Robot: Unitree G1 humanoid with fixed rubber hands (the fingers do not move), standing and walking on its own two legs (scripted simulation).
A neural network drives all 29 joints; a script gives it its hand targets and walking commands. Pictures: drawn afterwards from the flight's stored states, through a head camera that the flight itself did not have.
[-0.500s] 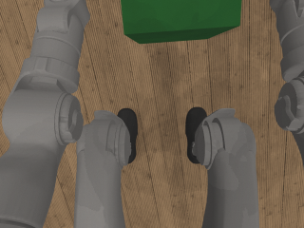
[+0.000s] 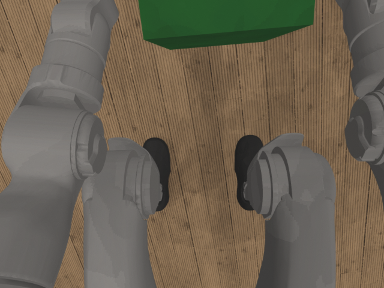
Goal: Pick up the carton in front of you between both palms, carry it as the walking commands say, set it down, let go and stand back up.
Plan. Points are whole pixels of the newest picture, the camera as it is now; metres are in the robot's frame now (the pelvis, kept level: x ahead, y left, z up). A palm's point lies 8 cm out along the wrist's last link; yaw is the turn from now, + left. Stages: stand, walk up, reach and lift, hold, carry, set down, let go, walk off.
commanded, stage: reach and lift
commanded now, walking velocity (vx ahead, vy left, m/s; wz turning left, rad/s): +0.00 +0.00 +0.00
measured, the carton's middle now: out of the picture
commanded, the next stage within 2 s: none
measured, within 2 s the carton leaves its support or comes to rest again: leaves its support in 0.56 s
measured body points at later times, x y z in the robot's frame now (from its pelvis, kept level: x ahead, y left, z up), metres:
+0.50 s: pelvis +0.00 +0.00 -0.01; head +0.37 -0.03 +0.22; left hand +0.58 +0.11 -0.18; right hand +0.57 -0.20 -0.18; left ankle +0.11 +0.13 -0.34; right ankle +0.10 -0.12 -0.34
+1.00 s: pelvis -0.02 +0.02 +0.10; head +0.27 -0.02 +0.45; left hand +0.52 +0.10 +0.02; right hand +0.51 -0.20 +0.03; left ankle +0.11 +0.14 -0.34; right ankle +0.10 -0.12 -0.34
